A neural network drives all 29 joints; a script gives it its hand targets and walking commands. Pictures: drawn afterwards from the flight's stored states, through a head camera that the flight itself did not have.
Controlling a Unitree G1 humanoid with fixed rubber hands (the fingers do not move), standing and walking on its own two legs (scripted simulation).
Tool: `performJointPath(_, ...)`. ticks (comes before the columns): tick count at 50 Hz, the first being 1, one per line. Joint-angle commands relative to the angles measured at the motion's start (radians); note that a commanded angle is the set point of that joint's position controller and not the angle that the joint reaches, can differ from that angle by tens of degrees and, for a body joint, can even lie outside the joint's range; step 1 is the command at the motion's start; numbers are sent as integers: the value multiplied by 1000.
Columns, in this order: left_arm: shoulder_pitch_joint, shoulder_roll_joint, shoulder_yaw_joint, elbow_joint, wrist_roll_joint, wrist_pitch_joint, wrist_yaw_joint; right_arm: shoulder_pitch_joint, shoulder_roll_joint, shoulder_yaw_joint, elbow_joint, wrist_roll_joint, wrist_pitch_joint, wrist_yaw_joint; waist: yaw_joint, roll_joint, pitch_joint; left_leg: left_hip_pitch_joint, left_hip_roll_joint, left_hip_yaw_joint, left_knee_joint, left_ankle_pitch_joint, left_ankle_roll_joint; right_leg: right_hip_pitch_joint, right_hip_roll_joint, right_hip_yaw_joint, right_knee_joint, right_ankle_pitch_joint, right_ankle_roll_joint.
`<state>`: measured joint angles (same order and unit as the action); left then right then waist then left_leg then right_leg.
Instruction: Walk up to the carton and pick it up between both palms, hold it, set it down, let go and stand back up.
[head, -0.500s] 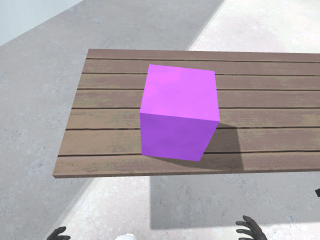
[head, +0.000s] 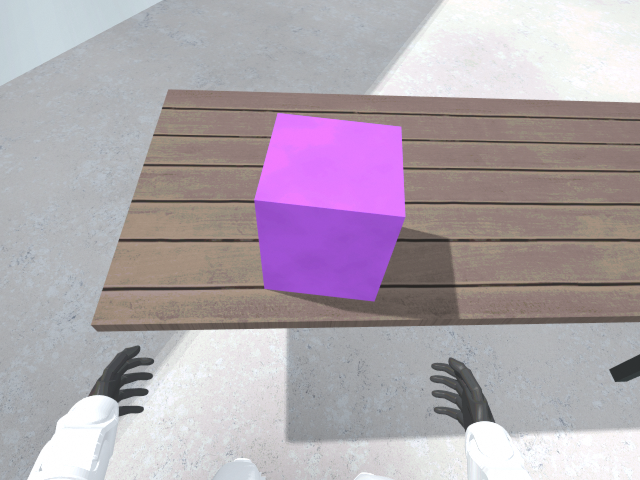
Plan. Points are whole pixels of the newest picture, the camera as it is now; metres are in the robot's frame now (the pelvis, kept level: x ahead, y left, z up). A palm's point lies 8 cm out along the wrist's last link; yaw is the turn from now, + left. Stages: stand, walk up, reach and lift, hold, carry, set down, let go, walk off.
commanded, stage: reach and lift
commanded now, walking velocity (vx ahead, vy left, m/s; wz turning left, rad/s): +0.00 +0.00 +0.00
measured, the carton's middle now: (328, 212) +0.55 +0.01 -0.06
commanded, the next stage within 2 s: none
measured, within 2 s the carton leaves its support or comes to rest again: neither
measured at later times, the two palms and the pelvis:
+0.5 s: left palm (110, 405) +0.20 +0.27 -0.05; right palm (478, 421) +0.21 -0.18 -0.03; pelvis +0.02 +0.04 +0.02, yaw -1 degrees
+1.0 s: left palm (135, 350) +0.27 +0.25 -0.03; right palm (475, 379) +0.26 -0.18 -0.02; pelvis +0.05 +0.03 +0.02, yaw -1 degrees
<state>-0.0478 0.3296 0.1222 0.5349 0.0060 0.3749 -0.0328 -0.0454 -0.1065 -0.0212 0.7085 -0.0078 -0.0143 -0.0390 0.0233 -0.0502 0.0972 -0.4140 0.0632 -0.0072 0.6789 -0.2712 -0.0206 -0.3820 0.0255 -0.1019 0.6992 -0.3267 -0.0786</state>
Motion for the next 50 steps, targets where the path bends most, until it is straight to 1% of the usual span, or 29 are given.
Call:
performJointPath(1,39,66,-19,-77,-32,12,-23,18,-131,-22,-42,29,-18,-36,-55,28,-198,150,-54,72,-114,65,18,140,-80,130,-260,24,63)
performJointPath(2,65,84,0,-78,-28,4,-25,31,-136,-31,-65,23,-27,-39,-59,-14,-211,180,-61,68,-127,98,22,155,-64,109,-264,71,69)
performJointPath(3,89,70,3,-41,-27,-12,-29,30,-144,-33,-46,18,-45,-34,-46,-28,-177,206,-69,75,-151,93,27,154,-46,89,-267,95,70)
performJointPath(4,142,72,4,-75,-8,-39,-24,72,-137,-24,-56,24,-65,-27,-34,-21,-162,226,-71,78,-168,162,26,154,-32,72,-268,146,76)
performJointPath(5,137,58,8,-41,-10,-55,-28,32,-144,-28,-45,20,-86,-21,-16,-27,-142,248,-77,71,-176,188,18,169,-23,63,-279,158,73)
performJointPath(6,123,55,21,-51,7,-82,-23,22,-132,-17,-36,31,-108,-12,9,6,-148,260,-76,77,-185,207,19,155,-21,59,-286,147,71)
performJointPath(7,124,51,1,-73,-18,-114,-17,36,-140,-23,-82,36,-127,-1,-5,-6,-162,265,-76,76,-188,233,23,164,-7,52,-291,168,76)
performJointPath(10,98,33,-20,-107,-6,-195,7,35,-121,-16,-68,40,-168,34,23,60,-156,263,-61,61,-213,227,16,147,5,54,-292,99,49)
performJointPath(11,87,13,-43,-105,-25,-216,14,32,-120,-21,-96,36,-178,45,8,64,-141,260,-56,60,-228,196,18,128,4,51,-307,59,48)
performJointPath(12,88,19,-41,-128,-21,-239,25,37,-128,-27,-89,28,-187,52,7,72,-151,263,-50,60,-239,182,14,129,7,48,-304,60,51)
performJointPath(13,100,8,-49,-129,-16,-252,33,65,-125,-31,-91,36,-194,62,10,117,-144,273,-45,51,-259,157,6,135,5,46,-306,59,44)
performJointPath(14,117,-2,-57,-137,-23,-259,35,65,-137,-33,-96,37,-199,67,11,115,-148,272,-40,54,-255,176,10,137,6,49,-309,74,41)
performJointPath(17,129,-20,-92,-142,-37,-281,53,99,-144,-51,-63,43,-219,82,-7,140,-138,279,-34,39,-268,117,4,126,2,53,-319,42,29)
performJointPath(20,96,-18,-102,-151,-36,-301,64,76,-149,-78,-36,48,-223,90,-3,168,-126,265,-35,39,-292,55,10,146,-1,64,-321,4,25)
performJointPath(21,70,-25,-116,-150,-38,-308,68,52,-163,-91,-15,53,-225,91,-16,185,-130,258,-34,32,-305,29,4,148,-3,61,-317,5,26)
performJointPath(22,75,-47,-115,-133,-38,-316,76,50,-160,-80,12,55,-225,100,-6,183,-122,248,-25,14,-319,-13,5,165,1,55,-304,7,24)
performJointPath(23,75,-66,-127,-107,-39,-320,77,25,-188,-98,12,50,-228,103,-20,186,-81,198,-15,0,-343,-67,9,190,9,49,-291,3,30)
performJointPath(26,84,-82,-132,-38,-40,-344,75,27,-170,-100,41,39,-235,95,-20,125,-81,215,-32,8,-310,22,6,190,6,58,-312,9,24)
performJointPath(28,47,-58,-130,-23,-64,-369,69,-17,-171,-92,9,41,-253,90,-24,44,-104,249,-46,24,-291,60,15,168,8,63,-332,9,36)
performJointPath(29,31,-56,-122,-22,-55,-382,69,-37,-172,-96,18,41,-258,87,-13,27,-126,267,-53,33,-286,57,20,147,-1,68,-340,-15,38)
performJointPath(31,25,-63,-131,-26,-72,-418,71,-29,-172,-93,-14,46,-275,78,-20,10,-157,276,-50,21,-272,145,10,178,-2,63,-326,81,40)
performJointPath(33,7,-59,-130,6,-80,-460,70,-53,-150,-77,1,62,-298,70,1,11,-164,286,-61,29,-268,174,11,168,-4,77,-327,114,48)
performJointPath(34,30,-47,-120,31,-75,-475,68,-19,-143,-61,19,67,-304,63,1,-13,-170,289,-65,37,-260,185,19,173,-14,86,-334,126,53)
performJointPath(35,25,-56,-124,32,-83,-496,68,-49,-128,-42,7,96,-313,66,18,3,-184,310,-61,28,-259,204,15,163,-15,85,-329,135,50)
performJointPath(37,14,-54,-114,96,-77,-526,58,-66,-148,-31,25,96,-331,64,7,23,-169,278,-62,27,-246,214,9,156,-15,94,-328,142,49)
performJointPath(41,-8,-54,-97,112,-58,-597,33,-20,-141,-14,154,122,-380,51,-15,70,-162,322,-66,23,-215,309,-5,161,-20,103,-316,219,51)
performJointPath(46,-15,-32,-77,84,-65,-709,21,-50,-125,34,104,183,-496,28,-6,74,-261,331,-82,30,-175,409,-11,243,-23,112,-279,425,79)
performJointPath(47,-10,-22,-69,119,-61,-720,14,-35,-127,42,162,181,-506,22,-17,49,-216,298,-85,28,-173,389,-8,229,-27,119,-271,434,82)
performJointPath(50,-88,-28,-95,149,-106,-754,2,-115,-132,19,158,163,-532,23,-30,62,-209,268,-76,22,-165,286,-11,163,-26,104,-265,285,70)
